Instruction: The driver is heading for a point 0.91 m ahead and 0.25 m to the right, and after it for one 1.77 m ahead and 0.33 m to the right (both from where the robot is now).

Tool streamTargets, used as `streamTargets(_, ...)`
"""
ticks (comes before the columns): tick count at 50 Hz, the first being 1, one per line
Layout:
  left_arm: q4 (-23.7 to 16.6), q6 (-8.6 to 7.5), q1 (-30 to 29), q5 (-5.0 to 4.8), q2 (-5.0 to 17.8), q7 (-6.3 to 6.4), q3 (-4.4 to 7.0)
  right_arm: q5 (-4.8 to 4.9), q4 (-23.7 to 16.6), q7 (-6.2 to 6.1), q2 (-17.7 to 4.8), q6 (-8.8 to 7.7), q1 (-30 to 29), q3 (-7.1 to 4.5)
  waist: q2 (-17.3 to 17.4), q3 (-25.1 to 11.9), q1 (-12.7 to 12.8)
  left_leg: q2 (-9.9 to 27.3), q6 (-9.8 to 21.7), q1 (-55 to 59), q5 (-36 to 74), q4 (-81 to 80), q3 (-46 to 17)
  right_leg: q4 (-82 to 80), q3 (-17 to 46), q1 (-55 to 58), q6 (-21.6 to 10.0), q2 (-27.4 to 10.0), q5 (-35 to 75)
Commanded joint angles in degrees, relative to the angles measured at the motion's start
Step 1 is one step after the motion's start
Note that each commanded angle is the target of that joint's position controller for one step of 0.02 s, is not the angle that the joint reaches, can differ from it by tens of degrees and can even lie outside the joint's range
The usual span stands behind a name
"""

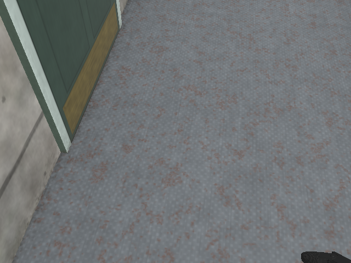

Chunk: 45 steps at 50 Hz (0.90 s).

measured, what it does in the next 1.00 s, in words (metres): walks ahead, turning right: right foot, then left foot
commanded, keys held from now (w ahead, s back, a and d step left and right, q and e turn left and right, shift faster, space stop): w+e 0.80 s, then w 0.20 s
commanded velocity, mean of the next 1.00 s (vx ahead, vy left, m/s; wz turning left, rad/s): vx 0.50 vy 0.00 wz -0.50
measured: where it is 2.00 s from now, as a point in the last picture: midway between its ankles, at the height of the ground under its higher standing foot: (273, 160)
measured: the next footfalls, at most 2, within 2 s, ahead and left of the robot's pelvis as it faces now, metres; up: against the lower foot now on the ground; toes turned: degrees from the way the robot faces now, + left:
right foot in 0.42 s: +0.38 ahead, -0.16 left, +0.00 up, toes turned -17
left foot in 0.90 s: +0.72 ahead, -0.07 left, +0.00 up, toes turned -33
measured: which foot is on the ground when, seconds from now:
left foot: down 0.00-0.44, up 0.46-0.88, down 0.90-1.00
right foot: up 0.00-0.40, down 0.42-0.92, up 0.94-1.00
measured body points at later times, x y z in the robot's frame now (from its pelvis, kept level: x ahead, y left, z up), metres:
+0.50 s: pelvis +0.27 -0.06 -0.01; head +0.31 -0.08 +0.44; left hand +0.52 +0.14 -0.10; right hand +0.26 -0.35 -0.14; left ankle +0.12 +0.12 -0.63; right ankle +0.34 -0.15 -0.73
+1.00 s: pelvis +0.57 -0.11 +0.00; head +0.59 -0.12 +0.45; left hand +0.78 +0.09 -0.12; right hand +0.58 -0.42 -0.08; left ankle +0.69 -0.05 -0.73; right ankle +0.38 -0.15 -0.64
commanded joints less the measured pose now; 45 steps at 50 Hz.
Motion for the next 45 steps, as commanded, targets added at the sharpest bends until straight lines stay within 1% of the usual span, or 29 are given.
streamTargets(1, -6.76, -0.58, -4.15, 0.19, 4.20, 0.13, 1.59, -0.49, 0.37, -0.33, -4.29, -1.18, 7.72, -1.81, 8.31, -5.96, -3.90, 15.29, 9.20, 18.64, 2.03, -20.27, -17.25, 7.13, 2.38, -18.97, -0.74, -5.00, 8.43)
streamTargets(2, -6.51, 0.25, -3.56, -0.25, 3.24, 0.02, 1.68, -0.56, 1.19, -0.48, -3.85, -1.64, 6.79, -1.92, 8.71, -4.54, -2.85, 14.34, 8.85, 16.00, 2.55, -22.36, -14.24, 5.84, 2.34, -17.52, -0.69, -5.40, 9.40)
streamTargets(4, -6.81, 1.57, -4.54, -0.44, 1.89, -0.05, 1.61, -0.32, 2.86, -0.88, -4.18, -2.36, 5.89, -2.24, 7.17, -1.47, -1.65, 14.00, 8.61, 13.70, 7.09, -24.70, -9.34, 4.30, 2.45, -18.99, -0.27, -5.40, 10.10)
streamTargets(8, -8.45, 1.99, -10.08, 0.59, 1.84, -0.79, 1.63, -0.99, 5.39, -1.56, -6.39, -2.59, 6.95, -3.02, 3.90, 2.00, -1.76, 13.63, 8.74, 14.34, 12.52, -26.09, -2.12, -4.98, 3.91, -23.43, 0.43, -5.04, 18.86)
streamTargets(10, -9.04, 1.75, -13.55, 0.51, 1.64, -1.83, 1.35, -0.84, 6.17, -1.83, -7.56, -2.46, 7.31, -3.31, 2.95, 3.00, -2.84, 12.89, 8.21, 15.26, 13.37, -26.46, 1.36, -13.40, 1.59, -22.03, -0.25, -4.56, 24.06)
streamTargets(12, -10.53, 1.67, -19.14, 0.61, 1.20, -2.38, 0.91, -0.47, 7.27, -2.45, -9.10, -1.89, 9.12, -3.85, 2.05, 4.55, -5.19, 13.68, 7.71, 17.88, 15.19, -26.76, 3.61, -19.53, -1.19, -22.12, -0.98, -4.20, 26.00)
streamTargets(13, -11.39, 1.78, -21.18, 0.73, 1.27, -2.43, 0.88, 0.12, 7.90, -2.62, -9.33, -1.52, 9.93, -3.93, 1.02, 5.39, -6.25, 14.03, 7.51, 20.19, 16.21, -26.80, 4.38, -22.45, -2.12, -22.68, -1.38, -3.83, 26.20)
streamTargets(15, -12.79, 2.02, -24.30, 0.33, 1.19, -3.08, 0.68, 0.23, 9.23, -2.82, -9.61, -0.99, 11.45, -4.01, 2.07, 6.06, -7.51, 14.55, 6.72, 24.86, 18.87, -25.26, 6.31, -27.14, -4.54, -22.64, -2.70, -3.52, 24.48)
streamTargets(16, -13.61, 2.13, -25.27, 0.34, 1.41, -3.36, 0.75, 0.65, 9.74, -2.79, -10.27, -0.66, 11.91, -4.17, 2.59, 5.83, -7.67, 14.76, 6.36, 26.80, 22.17, -23.94, 7.05, -28.71, -5.91, -21.61, -3.44, -2.85, 22.24)
streamTargets(18, -14.65, 2.33, -24.18, 0.34, 3.05, -3.54, 1.52, 1.53, 10.17, -2.77, -12.52, -0.05, 11.49, -4.58, 4.72, 3.28, -5.92, 14.88, 5.49, 30.12, 39.80, -17.94, 8.66, -30.53, -9.34, -16.28, -5.45, 0.21, 16.12)
streamTargets(19, -14.48, 2.64, -21.51, 0.52, 4.54, -3.48, 2.28, 2.04, 10.09, -2.84, -13.56, 0.37, 11.10, -4.87, 6.16, 0.86, -4.10, 14.93, 5.13, 31.46, 50.67, -12.89, 9.06, -30.61, -11.18, -11.97, -6.55, 2.63, 12.65)
streamTargets(20, -13.25, 2.78, -14.77, 0.57, 7.00, -3.43, 3.71, 2.28, 9.93, -3.06, -14.16, 0.82, 10.36, -5.14, 6.95, -2.97, 0.13, 14.32, 4.17, 30.34, 57.51, -3.66, 9.54, -32.51, -11.67, -2.72, -8.43, 5.27, 12.15)
streamTargets(21, -10.69, 3.01, -4.47, 0.47, 10.96, -2.63, 5.98, 2.54, 9.38, -3.22, -13.88, 0.95, 9.42, -4.88, 5.90, -8.47, 5.54, 11.73, 2.07, 24.12, 53.19, 9.81, 10.65, -36.57, -10.25, 12.56, -10.82, 7.35, 15.58)
streamTargets(22, -9.25, 3.69, 0.98, 0.50, 16.56, -1.33, 7.48, 0.10, 7.64, -3.22, -8.83, 0.35, 11.21, -3.30, -4.70, -13.20, 5.00, 7.67, -0.64, 7.06, 16.65, 29.19, 10.14, -35.73, 5.92, 29.45, -13.99, -2.88, 19.93)
streamTargets(23, -11.49, 2.59, -3.30, 0.20, 19.52, -1.64, 7.21, -0.61, 4.56, -2.57, -3.96, -1.57, 15.52, -1.27, -15.29, -22.10, -1.47, -4.17, -3.78, -14.05, -21.17, 48.01, -0.99, -46.47, 40.23, 44.32, -26.83, -15.09, 6.31)
streamTargets(24, -12.31, 1.97, -2.00, 1.00, 13.87, -2.03, 5.73, 1.59, 3.28, -1.97, -8.74, -3.59, 7.92, -2.21, -5.48, -23.56, 3.41, -1.91, -2.65, -20.16, -17.80, 50.87, -10.75, -54.24, 44.12, 43.38, -24.24, -16.06, -1.21)
streamTargets(25, -11.16, 1.24, -3.71, 1.10, 10.89, -2.10, 4.97, 2.90, 1.79, -1.93, -9.15, -4.17, 3.21, -2.16, -3.06, -14.73, 3.01, 0.61, -1.24, -22.94, -12.47, 48.23, -10.11, -54.30, 35.15, 36.53, -20.90, -14.07, 1.56)
streamTargets(26, -11.43, 0.79, -7.70, 0.65, 9.32, -2.28, 4.33, 1.66, 1.97, -2.46, -8.12, -4.17, 3.15, -1.94, 2.17, -8.26, -0.42, 3.41, -0.96, -21.14, -8.29, 42.72, -9.51, -53.57, 27.24, 26.47, -18.98, -11.40, 10.16)
streamTargets(27, -11.89, 0.53, -10.58, 0.76, 7.18, -2.10, 3.73, -0.01, 2.35, -2.80, -8.62, -3.80, 3.83, -2.29, 1.23, -6.41, -2.45, 4.99, -1.33, -17.21, -6.04, 38.20, -9.81, -53.88, 22.05, 19.84, -17.98, -9.01, 16.35)
streamTargets(28, -12.47, 0.41, -11.94, 1.37, 6.31, -1.81, 3.35, -0.43, 2.54, -2.61, -8.74, -3.06, 5.30, -2.58, -0.30, -5.48, -4.01, 5.89, -1.74, -13.85, -4.54, 36.15, -10.11, -54.87, 19.15, 15.60, -17.61, -7.21, 19.82)
streamTargets(30, -12.19, -0.17, -11.85, 1.16, 6.54, -1.24, 3.38, -0.68, 2.62, -2.41, -8.16, -1.78, 5.52, -2.53, -0.34, -4.70, -4.80, 5.74, -3.32, -12.53, -3.25, 32.17, -9.16, -56.08, 16.32, 11.26, -18.20, -6.08, 25.14)
streamTargets(33, -11.15, -0.25, -9.69, 1.08, 8.56, -0.01, 3.83, -0.94, 1.48, -2.36, -5.91, -0.61, 0.12, -1.62, -0.66, -2.27, -3.39, 4.11, -5.40, -12.31, 3.78, 20.31, -7.04, -55.84, 11.14, 5.82, -16.88, -3.63, 29.96)
streamTargets(35, -10.34, 0.30, -7.78, 0.33, 9.17, 0.40, 4.10, -0.87, 0.65, -1.72, -4.22, -0.65, -5.48, -0.73, -1.88, -1.49, -1.04, 1.85, -5.45, -9.15, 11.85, 9.36, -6.79, -55.25, 9.38, 4.50, -14.88, -1.45, 25.17)
streamTargets(36, -10.50, 0.38, -7.73, 0.33, 9.16, 0.44, 4.14, -0.54, 0.58, -1.21, -4.09, -0.74, -7.07, -0.58, -3.06, -1.14, -0.16, 0.73, -5.33, -7.59, 15.14, 3.94, -6.47, -54.82, 9.18, 4.11, -14.35, -0.67, 22.10)
streamTargets(39, -9.68, 0.61, -5.36, 0.06, 10.19, 0.44, 4.55, 0.59, -0.47, -0.05, -6.26, -1.58, -10.76, -1.26, -4.22, -1.02, 1.24, -0.57, -4.62, -4.83, 17.79, -1.87, -7.81, -52.85, 13.64, 6.11, -13.54, -2.93, 15.88)
streamTargets(40, -9.36, 0.69, -5.16, -0.11, 9.41, 0.90, 4.46, 0.88, -0.20, 0.18, -7.56, -2.01, -10.62, -1.72, -4.85, -1.54, 0.54, -0.32, -4.09, -3.65, 17.49, -3.47, -9.51, -51.55, 16.00, 7.97, -12.96, -3.81, 12.77)
streamTargets(42, -8.83, 1.04, -5.09, 0.23, 8.77, 1.41, 4.26, 0.97, 0.64, 0.49, -8.81, -2.61, -9.01, -2.24, -5.91, -1.76, -0.67, 0.01, -2.56, -3.05, 13.54, -4.01, -9.90, -48.20, 18.03, 12.44, -11.66, -5.95, 14.37)
streamTargets(44, -9.17, 1.32, -5.78, 0.74, 8.25, 1.29, 4.11, 0.69, 2.61, 0.32, -10.10, -3.11, -3.43, -3.15, -7.09, -2.91, -3.63, -1.58, -0.22, 3.92, 10.32, -6.47, -7.14, -42.90, 17.98, 13.74, -9.87, -4.94, 22.79)
streamTargets(45, -9.57, 1.29, -5.94, 0.94, 6.23, 1.02, 3.41, -0.08, 3.96, 0.09, -11.63, -3.47, 2.02, -3.93, -5.90, -6.68, -6.48, -0.51, 1.88, 12.86, 10.05, -7.23, -7.93, -33.89, 15.60, 12.66, -8.20, -1.40, 28.31)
